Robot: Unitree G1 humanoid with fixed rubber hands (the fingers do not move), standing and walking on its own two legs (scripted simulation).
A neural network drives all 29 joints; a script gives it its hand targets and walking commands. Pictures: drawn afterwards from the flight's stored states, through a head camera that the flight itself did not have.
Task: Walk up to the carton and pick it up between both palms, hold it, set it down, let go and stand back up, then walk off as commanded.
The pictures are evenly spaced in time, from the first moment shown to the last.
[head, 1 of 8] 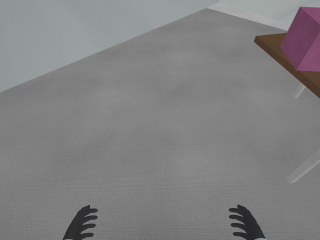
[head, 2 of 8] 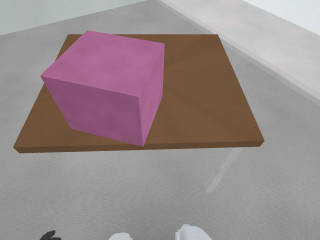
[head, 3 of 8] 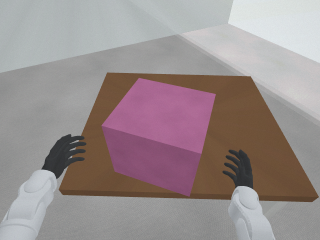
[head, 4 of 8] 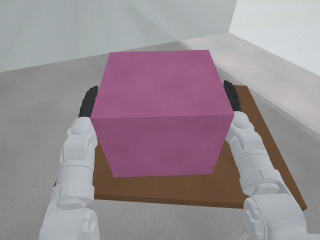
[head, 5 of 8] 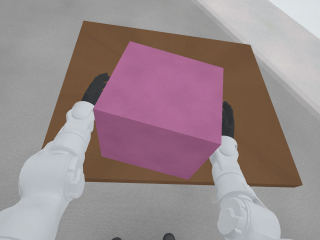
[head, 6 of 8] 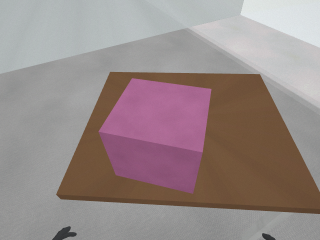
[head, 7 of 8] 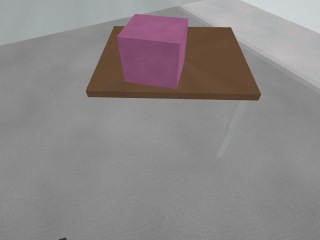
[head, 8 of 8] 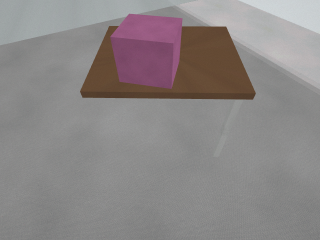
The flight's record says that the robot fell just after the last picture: no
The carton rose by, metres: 0.20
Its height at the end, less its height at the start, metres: +0.00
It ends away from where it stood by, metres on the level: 0.03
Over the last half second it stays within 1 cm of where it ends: yes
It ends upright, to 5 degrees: yes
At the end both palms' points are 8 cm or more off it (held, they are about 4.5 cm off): yes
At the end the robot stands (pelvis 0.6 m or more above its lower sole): yes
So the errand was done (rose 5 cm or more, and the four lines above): yes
